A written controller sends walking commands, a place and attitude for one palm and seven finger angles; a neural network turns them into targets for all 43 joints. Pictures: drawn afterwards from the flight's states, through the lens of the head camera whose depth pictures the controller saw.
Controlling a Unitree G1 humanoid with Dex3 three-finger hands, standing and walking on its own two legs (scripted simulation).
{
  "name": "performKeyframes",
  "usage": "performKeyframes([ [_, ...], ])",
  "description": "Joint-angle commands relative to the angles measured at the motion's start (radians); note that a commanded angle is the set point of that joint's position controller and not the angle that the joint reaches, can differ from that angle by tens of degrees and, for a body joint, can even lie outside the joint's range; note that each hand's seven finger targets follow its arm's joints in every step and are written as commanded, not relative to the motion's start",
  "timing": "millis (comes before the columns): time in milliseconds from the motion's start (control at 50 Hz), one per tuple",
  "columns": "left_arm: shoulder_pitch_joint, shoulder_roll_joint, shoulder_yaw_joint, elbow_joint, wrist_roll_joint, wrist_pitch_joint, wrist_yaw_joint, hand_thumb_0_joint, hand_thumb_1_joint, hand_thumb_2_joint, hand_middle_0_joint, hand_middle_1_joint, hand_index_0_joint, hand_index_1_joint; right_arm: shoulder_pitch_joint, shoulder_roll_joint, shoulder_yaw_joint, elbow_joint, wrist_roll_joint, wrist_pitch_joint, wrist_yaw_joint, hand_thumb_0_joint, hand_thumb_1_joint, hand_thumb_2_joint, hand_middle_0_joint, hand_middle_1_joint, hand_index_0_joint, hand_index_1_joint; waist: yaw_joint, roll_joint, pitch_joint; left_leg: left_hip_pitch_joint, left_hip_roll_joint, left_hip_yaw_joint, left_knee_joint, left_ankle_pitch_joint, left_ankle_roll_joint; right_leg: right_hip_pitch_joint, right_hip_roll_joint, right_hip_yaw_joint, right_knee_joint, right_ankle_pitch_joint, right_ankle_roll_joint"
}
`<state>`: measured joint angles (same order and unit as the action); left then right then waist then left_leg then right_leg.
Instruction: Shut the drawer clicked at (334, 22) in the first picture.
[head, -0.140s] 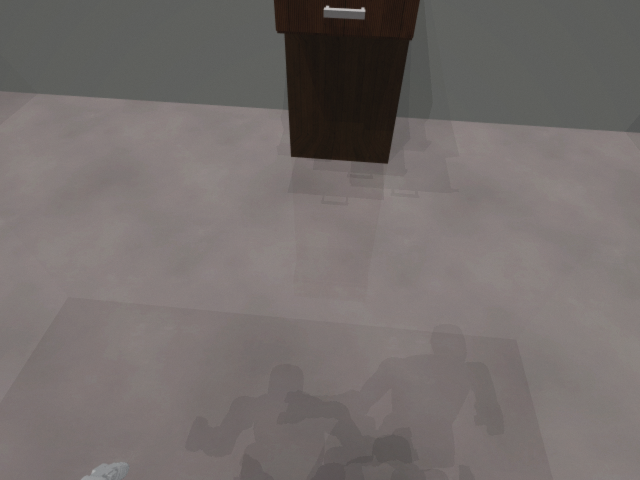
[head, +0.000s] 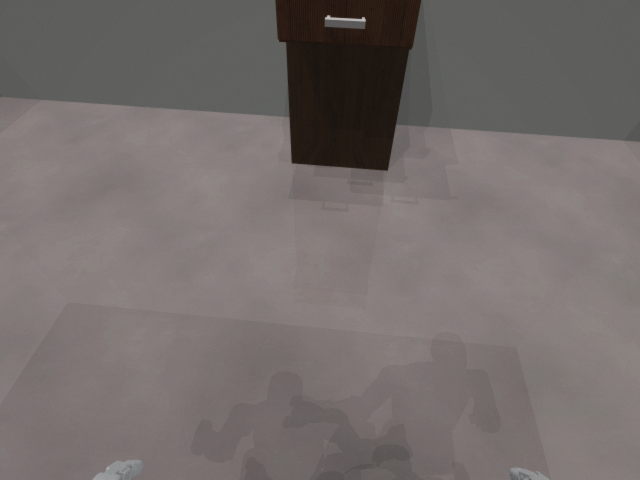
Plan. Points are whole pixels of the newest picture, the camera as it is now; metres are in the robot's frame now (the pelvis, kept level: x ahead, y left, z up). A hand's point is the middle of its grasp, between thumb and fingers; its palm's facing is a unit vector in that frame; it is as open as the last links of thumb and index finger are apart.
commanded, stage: stand and wait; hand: left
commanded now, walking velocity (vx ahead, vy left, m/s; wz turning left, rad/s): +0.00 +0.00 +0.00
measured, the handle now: (345, 20) +1.43 +0.01 +0.05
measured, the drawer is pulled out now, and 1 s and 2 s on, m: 0.29 0.29 0.29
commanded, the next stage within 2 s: look at it before walking up in 0.72 s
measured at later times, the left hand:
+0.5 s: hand out of the picture +0.05 +0.24 -0.15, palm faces -0.02 -0.94 -0.34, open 7.4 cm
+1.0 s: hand out of the picture +0.05 +0.23 -0.15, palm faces -0.02 -0.94 -0.33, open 7.4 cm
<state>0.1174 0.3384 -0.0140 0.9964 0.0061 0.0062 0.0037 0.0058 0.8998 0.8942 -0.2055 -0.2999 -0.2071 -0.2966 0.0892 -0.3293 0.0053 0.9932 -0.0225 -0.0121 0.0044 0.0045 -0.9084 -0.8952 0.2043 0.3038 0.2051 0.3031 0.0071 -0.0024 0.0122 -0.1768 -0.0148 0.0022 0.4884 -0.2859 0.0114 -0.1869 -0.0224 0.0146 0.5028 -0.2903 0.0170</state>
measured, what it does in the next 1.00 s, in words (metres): stands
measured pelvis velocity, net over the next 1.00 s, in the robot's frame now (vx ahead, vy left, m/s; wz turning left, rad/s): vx -0.02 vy -0.01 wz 0.00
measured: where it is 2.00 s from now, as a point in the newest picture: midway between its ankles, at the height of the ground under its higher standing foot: outside the picture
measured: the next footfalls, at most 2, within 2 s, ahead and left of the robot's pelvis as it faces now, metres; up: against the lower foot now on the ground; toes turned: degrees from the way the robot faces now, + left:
left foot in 1.86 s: +0.10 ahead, +0.10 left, +0.00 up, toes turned +3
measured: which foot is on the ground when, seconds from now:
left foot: down 0.00-1.00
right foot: down 0.00-1.00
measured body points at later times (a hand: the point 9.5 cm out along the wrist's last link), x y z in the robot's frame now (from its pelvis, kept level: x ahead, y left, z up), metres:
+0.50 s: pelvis -0.02 -0.01 +0.01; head -0.02 -0.01 +0.46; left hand +0.06 +0.29 -0.13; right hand +0.06 -0.31 -0.13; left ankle -0.01 +0.11 -0.74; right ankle -0.01 -0.13 -0.74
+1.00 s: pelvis -0.02 -0.01 +0.01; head -0.02 -0.01 +0.46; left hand +0.06 +0.28 -0.12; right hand +0.05 -0.31 -0.13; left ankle -0.01 +0.11 -0.74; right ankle -0.01 -0.13 -0.74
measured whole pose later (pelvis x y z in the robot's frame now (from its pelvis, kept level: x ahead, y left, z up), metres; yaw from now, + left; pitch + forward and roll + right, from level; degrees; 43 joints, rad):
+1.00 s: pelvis -0.02 -0.01 +0.01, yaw +0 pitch -2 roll +0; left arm 0.14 0.34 -0.01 1.08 0.01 0.00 0.00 0.00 0.90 0.89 -0.21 -0.30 -0.21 -0.30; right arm 0.13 -0.33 0.00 1.11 -0.02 -0.01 0.01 0.00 -0.91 -0.90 0.20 0.30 0.21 0.30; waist 0.00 0.00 0.03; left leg -0.15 0.01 0.00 0.39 -0.20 -0.01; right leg -0.17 0.00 0.01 0.41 -0.20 0.00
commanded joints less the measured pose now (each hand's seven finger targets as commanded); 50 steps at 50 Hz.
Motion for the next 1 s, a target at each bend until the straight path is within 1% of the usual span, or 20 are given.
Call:
performKeyframes([
  [0,-0.048,0.208,0.051,-0.058,0.005,-0.024,0.011,0.000,0.900,0.900,-0.200,-0.300,-0.200,-0.300,-0.054,-0.209,-0.051,-0.053,0.006,-0.022,-0.020,0.000,-0.900,-0.900,0.200,0.300,0.200,0.300,-0.008,-0.004,-0.071,0.018,0.119,-0.082,-0.095,0.266,0.033,0.028,-0.088,0.063,-0.076,0.247,-0.049],
  [60,-0.043,0.205,0.053,-0.053,0.005,-0.025,0.011,0.000,0.900,0.900,-0.200,-0.300,-0.200,-0.300,-0.057,-0.206,-0.051,-0.045,0.007,-0.024,-0.021,0.000,-0.900,-0.900,0.200,0.300,0.200,0.300,-0.007,-0.001,-0.073,0.028,0.120,-0.080,-0.095,0.272,0.031,0.029,-0.092,0.065,-0.085,0.258,-0.048],
  [120,-0.042,0.203,0.054,-0.045,0.005,-0.028,0.011,0.000,0.900,0.900,-0.200,-0.300,-0.200,-0.300,-0.055,-0.205,-0.051,-0.035,0.007,-0.023,-0.021,0.000,-0.900,-0.900,0.200,0.300,0.200,0.300,-0.009,-0.014,-0.081,0.037,0.121,-0.078,-0.099,0.271,0.028,0.035,-0.095,0.071,-0.095,0.269,-0.050],
  [160,-0.039,0.203,0.053,-0.041,0.005,-0.027,0.011,0.000,0.900,0.900,-0.200,-0.300,-0.200,-0.300,-0.054,-0.204,-0.050,-0.029,0.008,-0.023,-0.021,0.000,-0.900,-0.900,0.200,0.300,0.200,0.300,-0.007,0.005,-0.075,0.035,0.123,-0.079,-0.107,0.257,0.028,0.037,-0.095,0.072,-0.102,0.255,-0.050],
  [260,-0.035,0.206,0.053,-0.025,0.004,-0.028,0.009,0.000,0.900,0.900,-0.200,-0.300,-0.200,-0.300,-0.046,-0.207,-0.048,-0.009,0.010,-0.021,-0.020,0.000,-0.900,-0.900,0.200,0.300,0.200,0.300,-0.008,-0.006,-0.057,0.027,0.122,-0.083,-0.121,0.211,0.023,0.032,-0.095,0.083,-0.126,0.219,-0.051],
  [300,-0.033,0.206,0.052,-0.016,0.004,-0.027,0.008,0.000,0.900,0.900,-0.200,-0.300,-0.200,-0.300,-0.044,-0.208,-0.046,0.000,0.010,-0.022,-0.019,0.000,-0.900,-0.900,0.200,0.300,0.200,0.300,-0.007,0.004,-0.055,0.026,0.123,-0.084,-0.130,0.200,0.024,0.033,-0.095,0.085,-0.133,0.203,-0.050],
  [340,-0.029,0.208,0.052,-0.009,0.004,-0.029,0.008,0.000,0.900,0.900,-0.200,-0.300,-0.200,-0.300,-0.043,-0.208,-0.046,0.005,0.012,-0.019,-0.019,0.000,-0.900,-0.900,0.200,0.300,0.200,0.300,-0.005,-0.010,-0.044,0.025,0.123,-0.086,-0.130,0.186,0.023,0.026,-0.096,0.090,-0.145,0.191,-0.052],
  [380,-0.032,0.210,0.051,-0.003,0.004,-0.029,0.007,0.000,0.900,0.900,-0.200,-0.300,-0.200,-0.300,-0.035,-0.210,-0.044,0.015,0.011,-0.019,-0.018,0.000,-0.900,-0.900,0.200,0.300,0.200,0.300,-0.008,-0.010,-0.038,0.020,0.122,-0.086,-0.139,0.170,0.020,0.024,-0.097,0.095,-0.153,0.170,-0.052],
  [400,-0.026,0.209,0.050,0.000,0.003,-0.029,0.007,0.000,0.900,0.900,-0.200,-0.300,-0.200,-0.300,-0.032,-0.212,-0.044,0.020,0.011,-0.020,-0.018,0.000,-0.900,-0.900,0.200,0.300,0.200,0.300,-0.007,-0.002,-0.045,0.026,0.124,-0.086,-0.141,0.170,0.021,0.025,-0.098,0.093,-0.153,0.169,-0.052],
  [460,-0.027,0.211,0.049,0.010,0.003,-0.029,0.007,0.000,0.900,0.900,-0.200,-0.300,-0.200,-0.300,-0.026,-0.214,-0.043,0.031,0.012,-0.020,-0.017,0.000,-0.900,-0.900,0.200,0.300,0.200,0.300,-0.007,-0.010,-0.045,0.029,0.127,-0.087,-0.147,0.168,0.020,0.025,-0.097,0.095,-0.158,0.164,-0.051],
  [500,-0.027,0.210,0.049,0.013,0.003,-0.029,0.006,0.000,0.900,0.900,-0.200,-0.300,-0.200,-0.300,-0.025,-0.215,-0.042,0.037,0.012,-0.020,-0.017,0.000,-0.900,-0.900,0.200,0.300,0.200,0.300,-0.006,0.000,-0.029,0.017,0.127,-0.090,-0.155,0.156,0.019,0.021,-0.095,0.098,-0.165,0.147,-0.050],
  [540,-0.024,0.211,0.050,0.016,0.003,-0.030,0.007,0.000,0.900,0.900,-0.200,-0.300,-0.200,-0.300,-0.021,-0.214,-0.042,0.039,0.014,-0.020,-0.016,0.000,-0.900,-0.900,0.200,0.300,0.200,0.300,-0.006,-0.011,-0.038,0.021,0.127,-0.092,-0.152,0.160,0.019,0.027,-0.096,0.099,-0.167,0.149,-0.051],
  [620,-0.029,0.210,0.048,0.020,0.004,-0.029,0.006,0.000,0.900,0.900,-0.200,-0.300,-0.200,-0.300,-0.015,-0.215,-0.041,0.049,0.013,-0.020,-0.015,0.000,-0.900,-0.900,0.200,0.300,0.200,0.300,-0.006,-0.007,-0.020,0.009,0.128,-0.094,-0.167,0.131,0.018,0.014,-0.094,0.101,-0.177,0.107,-0.049],
  [720,-0.026,0.209,0.048,0.023,0.004,-0.029,0.005,0.000,0.900,0.900,-0.200,-0.300,-0.200,-0.300,-0.013,-0.214,-0.041,0.052,0.012,-0.020,-0.015,0.000,-0.900,-0.900,0.200,0.300,0.200,0.300,-0.007,-0.004,-0.022,0.015,0.127,-0.094,-0.167,0.126,0.017,0.005,-0.095,0.106,-0.183,0.095,-0.049],
  [740,-0.027,0.212,0.047,0.023,0.005,-0.029,0.005,0.000,0.900,0.900,-0.200,-0.300,-0.200,-0.300,-0.010,-0.214,-0.041,0.052,0.014,-0.019,-0.014,0.000,-0.900,-0.900,0.200,0.300,0.200,0.300,-0.006,-0.015,-0.018,0.010,0.127,-0.095,-0.167,0.123,0.017,0.005,-0.096,0.104,-0.185,0.091,-0.049],
  [820,-0.027,0.207,0.048,0.021,0.005,-0.030,0.005,0.000,0.900,0.900,-0.200,-0.300,-0.200,-0.300,-0.009,-0.212,-0.041,0.056,0.013,-0.022,-0.014,0.000,-0.900,-0.900,0.200,0.300,0.200,0.300,-0.007,-0.002,-0.022,0.012,0.128,-0.097,-0.168,0.137,0.016,0.008,-0.096,0.104,-0.184,0.103,-0.049],
  [840,-0.026,0.208,0.049,0.021,0.006,-0.030,0.006,0.000,0.900,0.900,-0.200,-0.300,-0.200,-0.300,-0.008,-0.212,-0.042,0.054,0.013,-0.021,-0.014,0.000,-0.900,-0.900,0.200,0.300,0.200,0.300,-0.006,-0.010,-0.029,0.017,0.129,-0.098,-0.167,0.146,0.017,0.011,-0.095,0.101,-0.180,0.114,-0.050],
  [860,-0.027,0.208,0.048,0.023,0.005,-0.030,0.006,0.000,0.900,0.900,-0.200,-0.300,-0.200,-0.300,-0.009,-0.213,-0.041,0.056,0.013,-0.022,-0.014,0.000,-0.900,-0.900,0.200,0.300,0.200,0.300,-0.006,-0.001,-0.036,0.019,0.130,-0.100,-0.170,0.140,0.017,0.015,-0.095,0.101,-0.180,0.107,-0.048],
  [920,-0.023,0.204,0.047,0.025,0.005,-0.030,0.006,0.000,0.900,0.900,-0.200,-0.300,-0.200,-0.300,-0.013,-0.213,-0.041,0.057,0.013,-0.023,-0.015,0.000,-0.900,-0.900,0.200,0.300,0.200,0.300,-0.005,0.006,-0.038,0.029,0.133,-0.098,-0.172,0.162,0.017,0.019,-0.095,0.096,-0.178,0.140,-0.047],
  [980,-0.025,0.204,0.048,0.027,0.006,-0.031,0.006,0.000,0.900,0.900,-0.200,-0.300,-0.200,-0.300,-0.013,-0.212,-0.041,0.057,0.014,-0.023,-0.016,0.000,-0.900,-0.900,0.200,0.300,0.200,0.300,-0.007,-0.006,-0.036,0.030,0.133,-0.097,-0.171,0.171,0.016,0.020,-0.094,0.096,-0.176,0.155,-0.047],
])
